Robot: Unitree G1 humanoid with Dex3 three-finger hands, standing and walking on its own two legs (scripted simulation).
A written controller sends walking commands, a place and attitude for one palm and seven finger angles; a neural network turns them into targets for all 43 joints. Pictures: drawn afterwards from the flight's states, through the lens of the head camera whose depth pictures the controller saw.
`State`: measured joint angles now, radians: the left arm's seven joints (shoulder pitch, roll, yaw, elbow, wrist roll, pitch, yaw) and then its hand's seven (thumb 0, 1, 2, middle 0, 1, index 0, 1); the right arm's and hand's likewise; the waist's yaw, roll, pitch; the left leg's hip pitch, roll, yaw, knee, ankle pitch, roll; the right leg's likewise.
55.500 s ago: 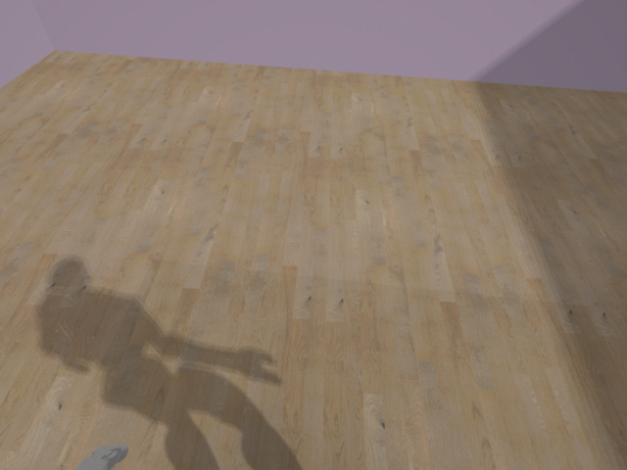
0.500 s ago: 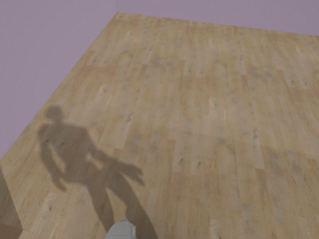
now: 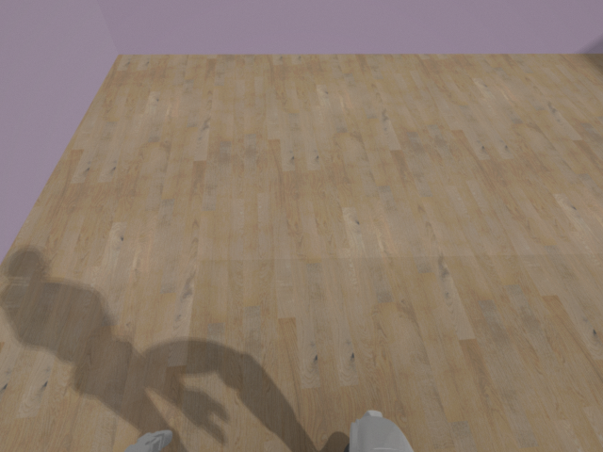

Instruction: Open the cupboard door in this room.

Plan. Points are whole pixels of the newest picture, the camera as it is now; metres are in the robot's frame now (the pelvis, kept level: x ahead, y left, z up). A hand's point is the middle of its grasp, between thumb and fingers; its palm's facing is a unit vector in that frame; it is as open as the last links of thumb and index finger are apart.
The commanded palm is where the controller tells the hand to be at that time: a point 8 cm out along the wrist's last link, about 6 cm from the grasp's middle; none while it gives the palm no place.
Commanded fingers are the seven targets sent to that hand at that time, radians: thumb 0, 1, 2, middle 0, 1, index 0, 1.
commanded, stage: walk to a spot facing it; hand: left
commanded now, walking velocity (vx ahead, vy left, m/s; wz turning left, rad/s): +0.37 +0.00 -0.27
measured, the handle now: out of the picture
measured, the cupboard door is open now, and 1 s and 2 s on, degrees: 43 43 43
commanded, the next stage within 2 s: turn to face it in 0.48 s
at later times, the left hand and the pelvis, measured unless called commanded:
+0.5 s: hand (241, 381) +0.25 +0.11 -0.17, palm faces +0.04 -0.98 -0.20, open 7.2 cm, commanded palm none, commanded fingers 0.00 0.90 0.90 -0.20 -0.30 -0.20 -0.30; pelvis +0.25 -0.07 +0.00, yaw +0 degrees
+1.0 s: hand (235, 244) +0.52 +0.15 -0.16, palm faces +0.21 -0.95 -0.23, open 7.3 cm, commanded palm none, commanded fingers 0.00 0.90 0.90 -0.20 -0.30 -0.20 -0.30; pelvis +0.44 -0.06 +0.00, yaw +11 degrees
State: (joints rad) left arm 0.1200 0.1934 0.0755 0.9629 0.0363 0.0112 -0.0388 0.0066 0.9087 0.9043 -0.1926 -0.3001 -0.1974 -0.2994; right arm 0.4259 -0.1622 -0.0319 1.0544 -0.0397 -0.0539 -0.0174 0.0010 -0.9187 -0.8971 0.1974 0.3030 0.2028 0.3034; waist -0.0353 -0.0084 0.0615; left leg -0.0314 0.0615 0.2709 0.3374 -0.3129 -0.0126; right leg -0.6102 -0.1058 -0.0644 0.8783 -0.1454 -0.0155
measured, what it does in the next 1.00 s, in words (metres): walks ahead: right foot, then left foot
